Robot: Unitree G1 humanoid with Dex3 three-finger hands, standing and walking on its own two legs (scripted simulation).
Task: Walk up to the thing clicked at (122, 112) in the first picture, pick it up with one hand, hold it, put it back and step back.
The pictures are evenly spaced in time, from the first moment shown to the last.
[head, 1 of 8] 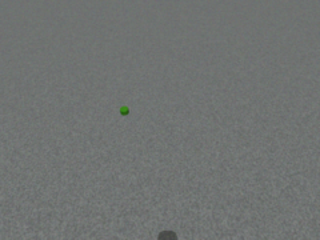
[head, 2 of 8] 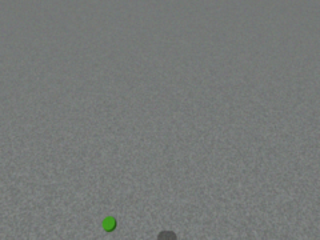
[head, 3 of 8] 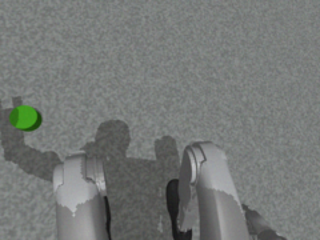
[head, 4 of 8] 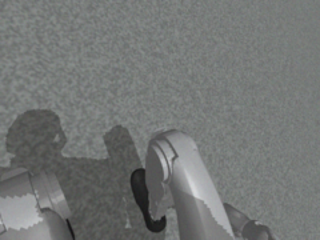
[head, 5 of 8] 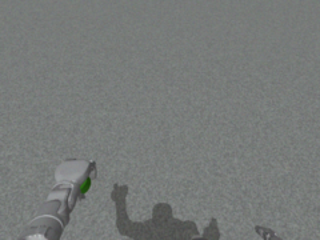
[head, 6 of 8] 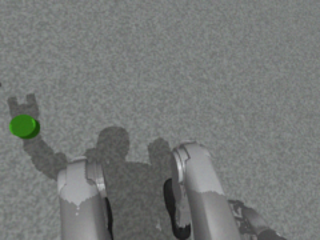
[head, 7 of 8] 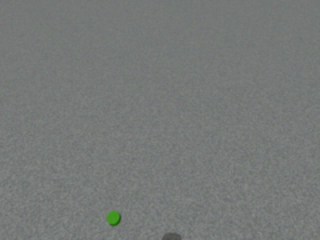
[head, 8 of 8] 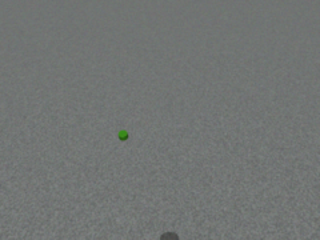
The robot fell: no
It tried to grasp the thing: yes
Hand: left
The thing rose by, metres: 0.70
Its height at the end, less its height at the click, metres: +0.00
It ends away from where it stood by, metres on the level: 0.01
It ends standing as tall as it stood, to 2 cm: yes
